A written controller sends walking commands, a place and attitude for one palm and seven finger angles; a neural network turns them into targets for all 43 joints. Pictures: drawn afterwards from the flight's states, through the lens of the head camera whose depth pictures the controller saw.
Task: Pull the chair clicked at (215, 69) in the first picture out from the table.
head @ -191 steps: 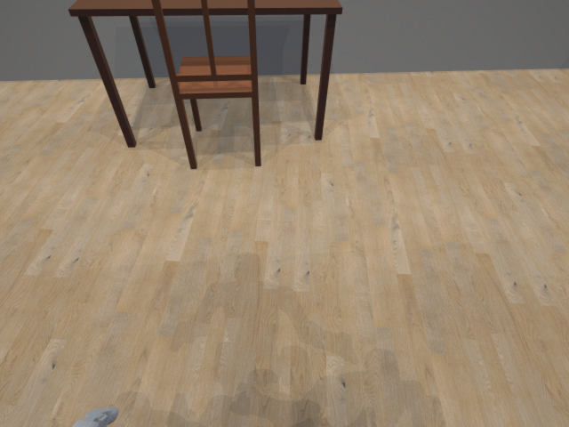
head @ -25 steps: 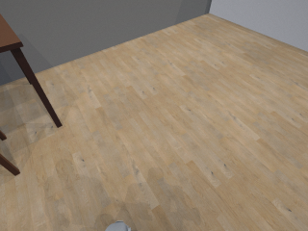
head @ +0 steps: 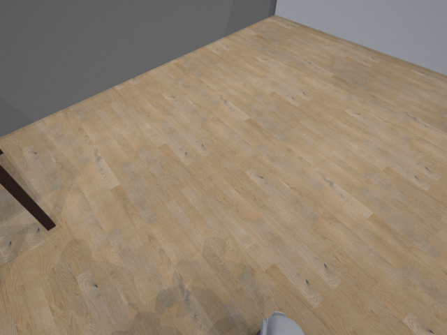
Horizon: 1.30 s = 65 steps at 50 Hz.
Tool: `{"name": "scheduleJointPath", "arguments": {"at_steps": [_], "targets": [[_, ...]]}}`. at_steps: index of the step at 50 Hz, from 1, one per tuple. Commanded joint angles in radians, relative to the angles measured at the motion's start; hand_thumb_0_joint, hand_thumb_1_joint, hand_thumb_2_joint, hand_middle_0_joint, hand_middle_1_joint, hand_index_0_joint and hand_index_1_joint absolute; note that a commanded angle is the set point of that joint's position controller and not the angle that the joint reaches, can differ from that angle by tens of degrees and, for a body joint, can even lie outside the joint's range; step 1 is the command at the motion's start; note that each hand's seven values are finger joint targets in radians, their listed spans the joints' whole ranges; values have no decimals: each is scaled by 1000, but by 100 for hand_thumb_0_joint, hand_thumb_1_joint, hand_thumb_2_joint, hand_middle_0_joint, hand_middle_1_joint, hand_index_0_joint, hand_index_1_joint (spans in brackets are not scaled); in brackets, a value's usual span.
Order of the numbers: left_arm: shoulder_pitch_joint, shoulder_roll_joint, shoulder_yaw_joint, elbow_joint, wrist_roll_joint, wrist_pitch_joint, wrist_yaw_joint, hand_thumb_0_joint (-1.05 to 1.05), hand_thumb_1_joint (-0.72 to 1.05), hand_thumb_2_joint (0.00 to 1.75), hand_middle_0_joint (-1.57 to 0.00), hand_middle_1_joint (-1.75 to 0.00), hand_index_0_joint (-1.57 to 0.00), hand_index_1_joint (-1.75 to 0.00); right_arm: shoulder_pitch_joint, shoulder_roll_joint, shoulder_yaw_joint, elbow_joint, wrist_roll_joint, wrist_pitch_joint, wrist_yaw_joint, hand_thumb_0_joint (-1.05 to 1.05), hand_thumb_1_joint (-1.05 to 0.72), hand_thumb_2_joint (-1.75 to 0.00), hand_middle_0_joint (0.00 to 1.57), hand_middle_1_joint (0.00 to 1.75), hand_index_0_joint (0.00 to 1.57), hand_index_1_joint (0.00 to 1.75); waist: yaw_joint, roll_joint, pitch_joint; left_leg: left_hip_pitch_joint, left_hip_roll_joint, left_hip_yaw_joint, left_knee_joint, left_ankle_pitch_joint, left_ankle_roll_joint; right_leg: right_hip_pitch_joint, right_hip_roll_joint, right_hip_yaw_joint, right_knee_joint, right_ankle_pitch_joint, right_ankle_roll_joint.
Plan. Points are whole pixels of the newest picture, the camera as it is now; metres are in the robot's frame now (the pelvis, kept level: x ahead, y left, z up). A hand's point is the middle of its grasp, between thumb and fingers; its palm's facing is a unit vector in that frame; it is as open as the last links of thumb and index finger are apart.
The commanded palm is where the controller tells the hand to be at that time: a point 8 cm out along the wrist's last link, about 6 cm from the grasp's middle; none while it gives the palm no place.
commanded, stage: walk around to get in front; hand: left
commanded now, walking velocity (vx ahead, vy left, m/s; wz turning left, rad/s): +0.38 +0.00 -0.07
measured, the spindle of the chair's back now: out of the picture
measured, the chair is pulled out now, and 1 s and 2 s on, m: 0.00 0.00 0.00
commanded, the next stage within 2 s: walk to a spot facing it in 1.18 s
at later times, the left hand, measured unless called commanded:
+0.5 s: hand (164, 322) +0.18 +0.13 -0.17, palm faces +0.13 -0.98 -0.17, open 7.3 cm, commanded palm none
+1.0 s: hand (163, 198) +0.48 +0.18 -0.16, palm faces +0.04 -0.98 -0.19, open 7.4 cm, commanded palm none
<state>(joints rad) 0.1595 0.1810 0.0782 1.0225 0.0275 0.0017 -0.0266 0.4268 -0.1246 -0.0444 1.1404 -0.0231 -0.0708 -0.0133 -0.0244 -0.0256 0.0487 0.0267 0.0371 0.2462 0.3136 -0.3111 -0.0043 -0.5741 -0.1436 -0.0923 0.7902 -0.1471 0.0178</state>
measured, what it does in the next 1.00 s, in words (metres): walks ahead: right foot, then left foot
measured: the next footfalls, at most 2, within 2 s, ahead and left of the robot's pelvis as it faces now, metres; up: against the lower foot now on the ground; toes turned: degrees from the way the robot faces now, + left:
right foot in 0.10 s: +0.21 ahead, -0.14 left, +0.00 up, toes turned -10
left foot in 0.62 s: +0.38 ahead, +0.11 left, +0.00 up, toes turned +14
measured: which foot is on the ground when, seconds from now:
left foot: down 0.00-0.10, up 0.12-0.60, down 0.62-1.00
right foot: up 0.00-0.08, down 0.10-0.62, up 0.64-1.00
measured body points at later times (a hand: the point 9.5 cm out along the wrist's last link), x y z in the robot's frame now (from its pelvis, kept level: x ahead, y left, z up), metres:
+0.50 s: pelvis +0.21 -0.04 +0.00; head +0.21 -0.03 +0.45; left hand +0.17 +0.18 -0.16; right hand +0.30 -0.27 -0.14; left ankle +0.31 +0.11 -0.70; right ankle +0.17 -0.13 -0.74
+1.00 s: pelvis +0.41 -0.01 +0.00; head +0.42 -0.01 +0.45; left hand +0.48 +0.23 -0.14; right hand +0.36 -0.23 -0.15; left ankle +0.34 +0.10 -0.74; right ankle +0.52 -0.15 -0.70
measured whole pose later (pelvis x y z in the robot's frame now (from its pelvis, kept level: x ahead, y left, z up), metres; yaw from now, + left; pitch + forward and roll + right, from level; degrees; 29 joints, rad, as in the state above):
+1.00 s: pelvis +0.41 -0.01 +0.00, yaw +0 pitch -1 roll +1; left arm 0.17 0.18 0.08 1.03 0.03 0.00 -0.02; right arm 0.37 -0.15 -0.06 1.12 -0.03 -0.06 -0.01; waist -0.01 -0.02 0.05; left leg -0.02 0.04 0.25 0.32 -0.28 0.00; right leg -0.55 -0.15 -0.09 0.80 -0.18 0.02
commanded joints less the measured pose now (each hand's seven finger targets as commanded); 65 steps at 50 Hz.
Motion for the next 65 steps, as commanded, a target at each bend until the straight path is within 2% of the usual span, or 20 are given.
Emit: {"name": "scheduleJointPath", "arguments": {"at_steps": [1,4,5,6,9,13,26,29,30,31,32,35,41,51,54,55,56,57,60,65], "targets": [[-56,17,-6,-78,0,-34,0,0,90,90,-20,-30,-20,-30,45,-152,-28,-25,-8,-12,-6,0,-90,-90,20,30,20,30,-1,134,76,-72,291,-129,-69,366,128,84,43,-33,-153,-42,-29],[244,93,16,16,9,-58,10,0,90,90,-20,-30,-20,-30,24,-153,-28,-24,2,-6,1,0,-90,-90,20,30,20,30,137,36,-90,-174,201,-47,354,531,67,516,96,-45,-267,-20,-75],[373,201,49,49,17,-71,22,0,90,90,-20,-30,-20,-30,63,-96,-17,-45,14,-7,11,0,-90,-90,20,30,20,30,174,-190,-217,-428,99,1,681,184,22,773,-154,274,-335,-82,-152],[424,282,57,63,-5,-69,28,0,90,90,-20,-30,-20,-30,45,-78,-7,-83,18,-4,11,0,-90,-90,20,30,20,30,156,-288,-277,-601,1,-108,942,-249,6,838,-324,600,-485,-58,-225],[202,160,25,13,-14,-68,37,0,90,90,-20,-30,-20,-30,-85,-84,-24,-91,12,3,12,0,-90,-90,20,30,20,30,91,-53,-79,-651,123,-239,1039,-41,24,523,-259,410,-551,-178,-182],[124,69,-10,7,-4,-79,40,0,90,90,-20,-30,-20,-30,-11,-40,-18,-59,-5,52,17,0,-90,-90,20,30,20,30,-5,-77,17,-536,142,-207,877,61,-11,255,-159,137,-631,-164,-129],[278,115,-9,72,0,-87,38,0,90,90,-20,-30,-20,-30,-332,-69,-16,-197,0,27,51,0,-90,-90,20,30,20,30,71,-57,68,-538,94,-117,339,84,-1,501,-178,78,-583,33,-156],[255,117,-4,76,-5,-81,40,0,90,90,-20,-30,-20,-30,-169,-115,-28,-150,-7,12,39,0,-90,-90,20,30,20,30,-15,39,-15,-220,40,-77,193,101,24,431,-123,-5,-333,201,-115],[257,89,-9,61,-10,-82,35,0,90,90,-20,-30,-20,-30,-15,-184,-47,-109,-14,5,28,0,-90,-90,20,30,20,30,-79,170,-109,22,135,-222,127,86,69,289,-41,-80,-82,158,-64],[263,31,-21,30,-20,-81,24,0,90,90,-20,-30,-20,-30,102,-300,-75,-81,-17,3,17,0,-90,-90,20,30,20,30,-101,403,-184,209,391,-573,18,106,164,27,93,-125,233,-300,-12],[188,67,-20,-1,-9,-82,26,0,90,90,-20,-30,-20,-30,127,-301,-70,-71,-5,13,7,0,-90,-90,20,30,20,30,-116,319,-166,201,444,-642,-44,118,208,-71,91,-3,394,-415,-25],[129,43,-7,21,-1,-66,13,0,90,90,-20,-30,-20,-30,-72,-177,-37,-117,-1,1,-1,0,-90,-90,20,30,20,30,-34,121,-9,-89,357,-437,-108,57,144,-64,-11,67,455,-211,-22],[169,-8,-4,20,7,-16,9,0,90,90,-20,-30,-20,-30,-88,-125,-28,-106,3,-19,-9,0,-90,-90,20,30,20,30,35,118,26,-187,271,-226,-177,119,138,-25,-25,53,314,-54,11],[-63,13,-7,-77,1,-31,0,0,90,90,-20,-30,-20,-30,15,-159,-34,-45,-10,-5,-1,0,-90,-90,20,30,20,30,-13,132,75,-69,286,-127,-88,283,130,58,37,-40,-152,-53,-14],[132,62,6,-16,7,-50,5,0,90,90,-20,-30,-20,-30,2,-160,-31,-40,-3,1,2,0,-90,-90,20,30,20,30,84,72,-31,-130,226,-55,203,469,78,388,110,-83,-282,-30,-52],[288,132,27,32,13,-63,13,0,90,90,-20,-30,-20,-30,-10,-139,-26,-50,7,-2,10,0,-90,-90,20,30,20,30,154,-37,-132,-292,172,-12,451,373,41,634,2,54,-306,-62,-96],[407,260,58,59,10,-68,26,0,90,90,-20,-30,-20,-30,8,-71,-11,-86,16,-5,16,0,-90,-90,20,30,20,30,177,-309,-234,-573,30,-4,782,-187,-6,845,-281,472,-419,-36,-200],[412,280,55,64,-13,-64,32,0,90,90,-20,-30,-20,-30,-61,-112,-15,-116,17,2,13,0,-90,-90,20,30,20,30,176,-246,-233,-656,30,-155,951,-272,9,826,-324,560,-508,-3,-233],[166,149,17,1,-11,-67,38,0,90,90,-20,-30,-20,-30,-115,-88,-25,-97,9,16,14,0,-90,-90,20,30,20,30,75,-67,-43,-630,135,-239,983,-25,13,469,-246,321,-565,-129,-159],[141,44,-14,7,-1,-89,45,0,90,90,-20,-30,-20,-30,-38,-33,-20,-61,-2,61,18,0,-90,-90,20,30,20,30,-6,-74,13,-552,123,-210,811,81,-23,316,-162,39,-599,122,-119]]}}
